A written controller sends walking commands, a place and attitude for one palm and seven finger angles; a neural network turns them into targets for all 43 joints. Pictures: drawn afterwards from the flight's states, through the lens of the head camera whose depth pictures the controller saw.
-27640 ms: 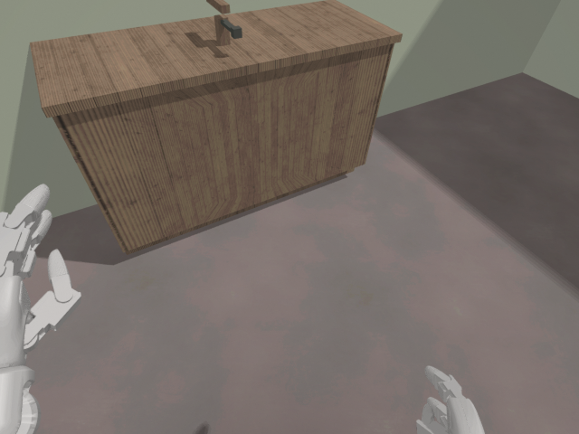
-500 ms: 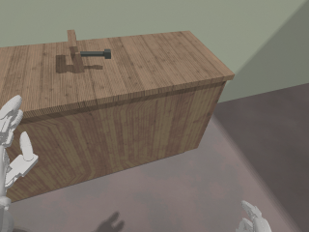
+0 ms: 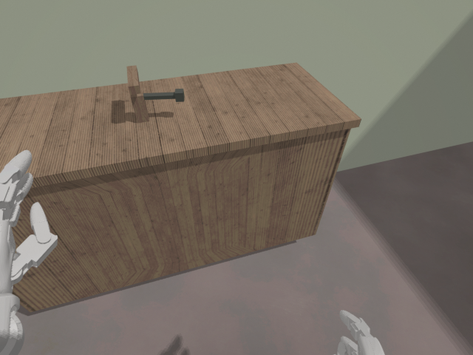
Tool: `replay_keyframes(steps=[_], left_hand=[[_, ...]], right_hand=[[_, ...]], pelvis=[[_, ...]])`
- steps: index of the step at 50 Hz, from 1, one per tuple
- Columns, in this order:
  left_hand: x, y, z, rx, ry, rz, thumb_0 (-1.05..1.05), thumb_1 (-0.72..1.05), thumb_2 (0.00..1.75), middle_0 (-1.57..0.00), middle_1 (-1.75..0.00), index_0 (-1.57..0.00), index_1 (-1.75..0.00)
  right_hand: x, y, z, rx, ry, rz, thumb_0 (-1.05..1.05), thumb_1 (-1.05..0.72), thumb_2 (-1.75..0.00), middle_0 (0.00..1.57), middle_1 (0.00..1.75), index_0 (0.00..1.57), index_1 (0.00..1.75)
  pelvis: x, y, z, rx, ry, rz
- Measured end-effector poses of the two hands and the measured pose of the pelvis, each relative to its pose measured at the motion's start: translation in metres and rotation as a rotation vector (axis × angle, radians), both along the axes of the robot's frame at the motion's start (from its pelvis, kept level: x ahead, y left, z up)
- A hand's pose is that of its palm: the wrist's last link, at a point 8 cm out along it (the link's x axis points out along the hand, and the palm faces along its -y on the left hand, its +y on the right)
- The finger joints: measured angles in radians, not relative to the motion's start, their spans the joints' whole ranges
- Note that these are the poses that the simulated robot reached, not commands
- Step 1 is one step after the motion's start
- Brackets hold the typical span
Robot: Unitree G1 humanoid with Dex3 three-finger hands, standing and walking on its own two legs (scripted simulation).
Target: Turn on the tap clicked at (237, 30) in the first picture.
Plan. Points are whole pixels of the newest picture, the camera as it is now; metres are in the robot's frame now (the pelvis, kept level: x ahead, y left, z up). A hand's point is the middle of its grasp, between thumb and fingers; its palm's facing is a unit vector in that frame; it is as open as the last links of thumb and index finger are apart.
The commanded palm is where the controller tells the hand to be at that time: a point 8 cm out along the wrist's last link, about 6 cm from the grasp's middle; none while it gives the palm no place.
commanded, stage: stand and check the lever's angle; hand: left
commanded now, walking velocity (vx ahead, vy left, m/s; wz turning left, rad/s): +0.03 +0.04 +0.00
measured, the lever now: (179, 95) +0.80 +0.20 +0.07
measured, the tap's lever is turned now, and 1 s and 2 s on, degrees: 78 78 78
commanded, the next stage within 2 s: stand and wait in 0.26 s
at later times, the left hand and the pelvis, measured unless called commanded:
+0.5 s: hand (73, 229) +0.24 +0.23 +0.17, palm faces +0.39 -0.85 -0.36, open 7.4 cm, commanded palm +0.18 +0.28 +0.19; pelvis +0.03 +0.00 +0.01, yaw +1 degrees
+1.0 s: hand (47, 225) +0.25 +0.27 +0.16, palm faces +0.39 -0.85 -0.35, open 7.4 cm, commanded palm +0.19 +0.31 +0.19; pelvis +0.03 +0.03 +0.01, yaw +0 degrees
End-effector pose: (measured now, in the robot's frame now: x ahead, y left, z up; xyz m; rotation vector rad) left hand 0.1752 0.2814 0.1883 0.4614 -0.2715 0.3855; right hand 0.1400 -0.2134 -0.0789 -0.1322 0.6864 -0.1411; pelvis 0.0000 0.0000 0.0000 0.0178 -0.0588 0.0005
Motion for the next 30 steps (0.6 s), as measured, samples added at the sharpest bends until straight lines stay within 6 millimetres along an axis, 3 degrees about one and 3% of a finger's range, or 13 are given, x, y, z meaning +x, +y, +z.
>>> replay_keyframes(steps=[4,7,14,25,30], left_hand=[[-0.007,-0.011,-0.007,-0.012,0.019,-0.004,0.01,0.89,0.9,-0.21,-0.3,-0.21,-0.3],[-0.01,-0.016,-0.009,-0.056,0.035,-0.006,0.01,0.89,0.9,-0.21,-0.3,-0.21,-0.3],[0.0,-0.005,-0.005,-0.029,0.011,0.02,0.01,0.88,0.9,-0.21,-0.3,-0.21,-0.3],[0.023,-0.013,-0.008,-0.047,0.064,-0.01,0.01,0.89,0.9,-0.21,-0.3,-0.21,-0.3],[0.025,-0.004,-0.007,-0.037,0.081,-0.011,0.01,0.88,0.9,-0.21,-0.3,-0.21,-0.3]], right_hand=[[0.006,-0.007,-0.009,-0.005,0.042,0.046,0.01,-0.9,-0.89,0.2,0.3,0.21,0.3],[0.008,-0.016,-0.004,-0.029,0.075,0.045,0.01,-0.9,-0.89,0.2,0.3,0.21,0.3],[0.023,-0.032,0.005,-0.1,0.041,0.011,0.01,-0.9,-0.9,0.2,0.3,0.2,0.3],[0.051,-0.024,0.014,-0.066,0.005,0.022,0.01,-0.9,-0.9,0.2,0.3,0.2,0.3],[0.059,-0.017,0.018,-0.069,0.006,0.02,0.01,-0.9,-0.9,0.2,0.3,0.2,0.3]], pelvis=[[-0.001,-0.007,-0.003,-0.017,0.0,0.016],[0.001,-0.008,0.003,-0.013,0.007,0.015],[0.008,-0.005,0.001,-0.019,0.01,0.015],[0.027,-0.005,0.008,-0.025,0.024,0.014],[0.03,0.001,0.01,-0.024,0.027,0.006]])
